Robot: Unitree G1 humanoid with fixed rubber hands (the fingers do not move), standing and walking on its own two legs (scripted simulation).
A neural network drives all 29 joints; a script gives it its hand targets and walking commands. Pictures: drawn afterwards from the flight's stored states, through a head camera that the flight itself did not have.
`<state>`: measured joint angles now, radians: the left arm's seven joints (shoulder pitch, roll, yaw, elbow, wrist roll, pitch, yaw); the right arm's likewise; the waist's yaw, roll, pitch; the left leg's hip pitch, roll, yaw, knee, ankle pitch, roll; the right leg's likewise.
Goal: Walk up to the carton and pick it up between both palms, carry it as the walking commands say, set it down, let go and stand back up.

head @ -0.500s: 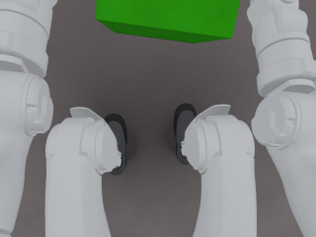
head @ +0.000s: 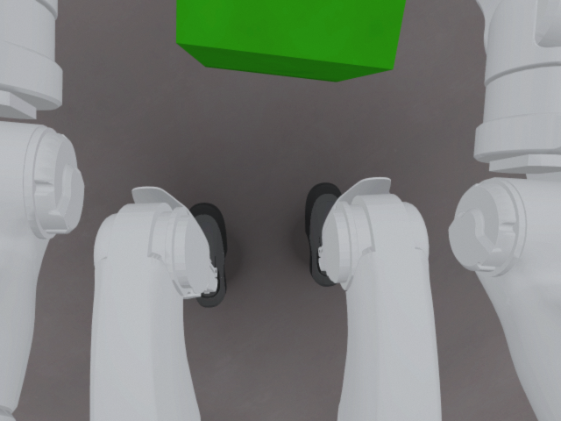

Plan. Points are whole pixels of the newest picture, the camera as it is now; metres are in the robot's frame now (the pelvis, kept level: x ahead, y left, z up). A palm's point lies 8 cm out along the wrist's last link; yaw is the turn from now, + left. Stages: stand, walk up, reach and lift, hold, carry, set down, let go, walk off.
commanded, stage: set down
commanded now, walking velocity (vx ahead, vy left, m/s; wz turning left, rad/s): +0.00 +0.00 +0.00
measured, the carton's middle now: out of the picture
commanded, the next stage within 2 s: let go in 0.82 s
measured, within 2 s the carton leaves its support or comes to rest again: neither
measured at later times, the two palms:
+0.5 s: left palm out of the picture +0.62 +0.15 +0.05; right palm out of the picture +0.56 -0.23 +0.05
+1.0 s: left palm out of the picture +0.62 +0.19 +0.16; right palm out of the picture +0.56 -0.25 +0.16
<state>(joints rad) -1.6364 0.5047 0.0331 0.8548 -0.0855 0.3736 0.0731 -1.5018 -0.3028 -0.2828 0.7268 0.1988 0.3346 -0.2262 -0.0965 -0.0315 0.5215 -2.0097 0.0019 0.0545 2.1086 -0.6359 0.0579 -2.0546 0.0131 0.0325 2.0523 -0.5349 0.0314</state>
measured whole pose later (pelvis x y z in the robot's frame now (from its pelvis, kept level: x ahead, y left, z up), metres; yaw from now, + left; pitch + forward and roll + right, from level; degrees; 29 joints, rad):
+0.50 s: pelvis -0.01 +0.00 +0.14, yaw -1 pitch +30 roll +0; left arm -1.64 0.53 0.10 0.78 -0.09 0.49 0.03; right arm -1.49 -0.33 -0.28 0.59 0.20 0.49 -0.21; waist -0.09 -0.01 0.52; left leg -1.64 0.00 0.05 1.62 -0.50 0.05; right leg -1.68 0.02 0.04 1.57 -0.41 0.03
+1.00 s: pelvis +0.04 +0.00 +0.23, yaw -2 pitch +42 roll +0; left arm -1.42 0.51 0.19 1.11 -0.09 0.30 -0.07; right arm -1.24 -0.33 -0.28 0.83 0.06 0.33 -0.06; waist -0.08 0.00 0.05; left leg -1.51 0.00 0.04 1.15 -0.36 0.04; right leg -1.54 0.02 0.04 1.09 -0.27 0.03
